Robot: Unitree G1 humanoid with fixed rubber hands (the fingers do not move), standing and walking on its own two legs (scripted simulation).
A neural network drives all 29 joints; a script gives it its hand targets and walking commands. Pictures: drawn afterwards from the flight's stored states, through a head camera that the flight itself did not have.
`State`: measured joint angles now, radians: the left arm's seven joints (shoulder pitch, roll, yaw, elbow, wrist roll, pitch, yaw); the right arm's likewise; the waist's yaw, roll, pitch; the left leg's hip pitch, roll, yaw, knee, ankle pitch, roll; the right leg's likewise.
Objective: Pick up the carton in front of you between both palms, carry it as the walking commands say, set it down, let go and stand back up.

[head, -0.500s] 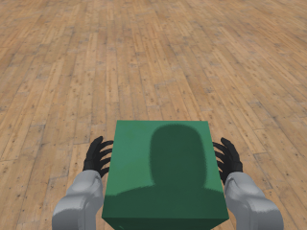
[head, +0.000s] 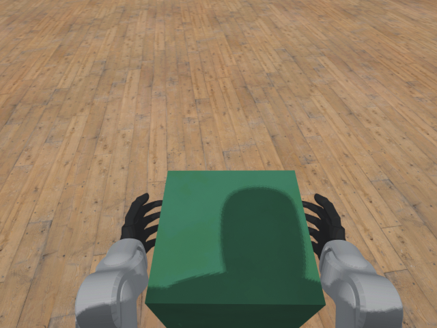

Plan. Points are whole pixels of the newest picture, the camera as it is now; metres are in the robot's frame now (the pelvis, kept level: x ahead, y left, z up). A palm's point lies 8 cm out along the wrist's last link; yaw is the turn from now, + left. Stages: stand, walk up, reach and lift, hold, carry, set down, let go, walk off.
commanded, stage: carry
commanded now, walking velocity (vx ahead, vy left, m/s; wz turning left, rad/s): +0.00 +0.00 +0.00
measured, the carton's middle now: (230, 259) +0.23 +0.00 +0.02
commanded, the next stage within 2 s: hold in 1.84 s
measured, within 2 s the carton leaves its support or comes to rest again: neither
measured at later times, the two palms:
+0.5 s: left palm (146, 219) +0.30 +0.16 +0.04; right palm (303, 223) +0.29 -0.14 +0.04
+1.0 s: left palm (149, 221) +0.30 +0.16 +0.03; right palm (305, 225) +0.29 -0.14 +0.03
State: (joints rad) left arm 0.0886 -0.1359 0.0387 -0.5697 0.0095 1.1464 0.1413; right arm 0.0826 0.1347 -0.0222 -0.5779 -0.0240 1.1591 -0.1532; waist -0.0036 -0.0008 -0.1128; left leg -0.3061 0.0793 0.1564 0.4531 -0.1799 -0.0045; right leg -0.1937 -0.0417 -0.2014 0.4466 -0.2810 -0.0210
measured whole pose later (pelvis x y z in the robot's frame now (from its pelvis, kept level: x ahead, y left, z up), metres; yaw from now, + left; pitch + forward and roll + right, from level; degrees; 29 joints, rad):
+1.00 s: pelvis +0.01 +0.01 +0.00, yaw -1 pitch +2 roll +0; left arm -0.17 -0.13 0.15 0.10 0.21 0.72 0.03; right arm -0.17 0.13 -0.14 0.10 -0.20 0.72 -0.03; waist 0.00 0.00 -0.07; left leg -0.30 0.07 0.19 0.50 -0.24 0.01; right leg -0.20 -0.07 -0.18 0.49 -0.33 0.00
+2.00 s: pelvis -0.02 +0.00 +0.01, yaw -3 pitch -4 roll +0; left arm -0.15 -0.13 0.14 0.10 0.23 0.73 0.02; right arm -0.17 0.14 -0.14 0.14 -0.23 0.71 -0.01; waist 0.01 -0.01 0.05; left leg -0.13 0.02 0.00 0.36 -0.14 -0.02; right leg -0.06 0.00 -0.01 0.38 -0.24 0.00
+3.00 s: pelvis -0.06 +0.02 -0.10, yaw -8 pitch +33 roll +0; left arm -0.58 -0.12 0.40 0.48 0.21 0.17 0.02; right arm -0.62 0.10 -0.35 0.55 -0.19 0.16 -0.03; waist 0.03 -0.02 -0.08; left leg -1.30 -0.06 -0.09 1.05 -0.32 -0.03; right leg -1.26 0.09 0.09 1.08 -0.39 0.01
